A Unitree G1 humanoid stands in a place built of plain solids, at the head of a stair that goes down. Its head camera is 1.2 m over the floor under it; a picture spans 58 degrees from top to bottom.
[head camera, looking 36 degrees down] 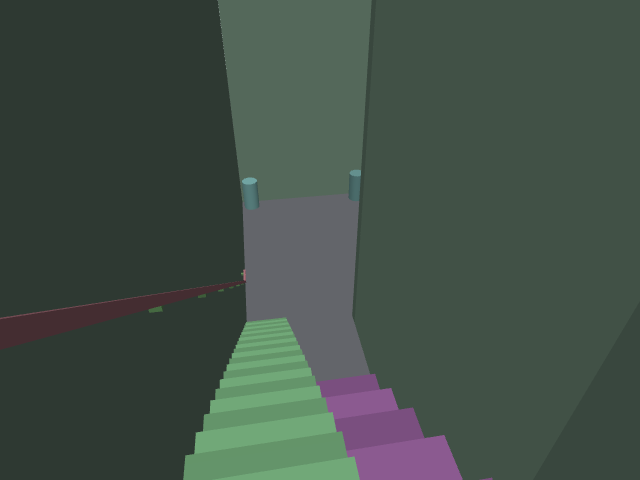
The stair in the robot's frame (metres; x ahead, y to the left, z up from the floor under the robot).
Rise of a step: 0.19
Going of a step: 0.23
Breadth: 0.74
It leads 9 degrees to the left of straight ahead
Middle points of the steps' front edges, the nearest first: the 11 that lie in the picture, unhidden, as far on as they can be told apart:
1.09 0.26 -0.77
1.31 0.29 -0.97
1.54 0.33 -1.16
1.76 0.37 -1.36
1.99 0.40 -1.55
2.21 0.44 -1.75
2.44 0.48 -1.94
2.66 0.51 -2.14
2.89 0.55 -2.33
3.11 0.59 -2.53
3.33 0.62 -2.72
